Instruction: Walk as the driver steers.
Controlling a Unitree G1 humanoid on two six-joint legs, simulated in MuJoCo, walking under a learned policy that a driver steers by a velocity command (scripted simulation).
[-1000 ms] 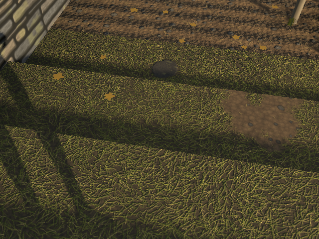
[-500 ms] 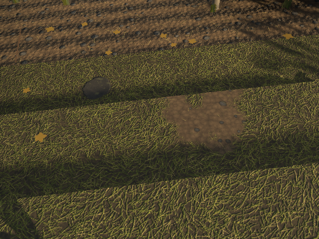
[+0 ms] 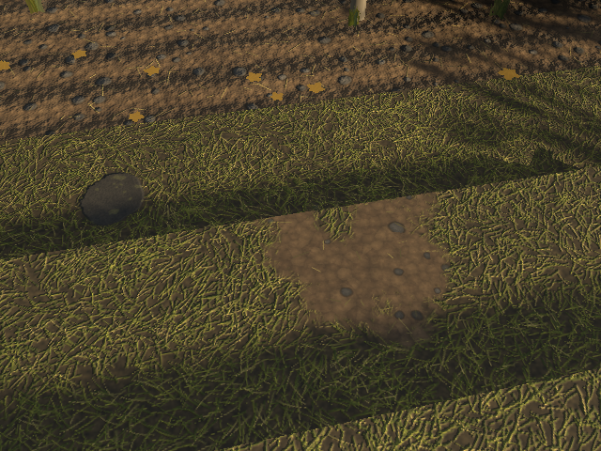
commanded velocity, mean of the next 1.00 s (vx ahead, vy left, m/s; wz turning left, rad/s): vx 0.50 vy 0.00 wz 0.20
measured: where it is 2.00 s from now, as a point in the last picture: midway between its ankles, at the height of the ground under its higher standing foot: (224, 284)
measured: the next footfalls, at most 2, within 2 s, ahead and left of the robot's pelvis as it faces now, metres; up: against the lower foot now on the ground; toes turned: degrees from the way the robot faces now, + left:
right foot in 0.28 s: +0.32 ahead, -0.12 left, +0.00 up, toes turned +1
left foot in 0.80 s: +0.45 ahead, +0.15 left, +0.00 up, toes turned +10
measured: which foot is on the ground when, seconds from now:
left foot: down 0.00-0.30, up 0.32-0.78, down 0.80-1.00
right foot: up 0.00-0.26, down 0.28-0.82, up 0.84-1.00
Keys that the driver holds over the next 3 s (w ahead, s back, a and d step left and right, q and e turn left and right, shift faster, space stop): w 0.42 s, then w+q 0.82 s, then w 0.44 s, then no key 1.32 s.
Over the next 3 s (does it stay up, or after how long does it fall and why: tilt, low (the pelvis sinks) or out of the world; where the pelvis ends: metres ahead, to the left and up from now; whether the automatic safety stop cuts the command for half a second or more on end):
stays up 1.00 0.26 -0.15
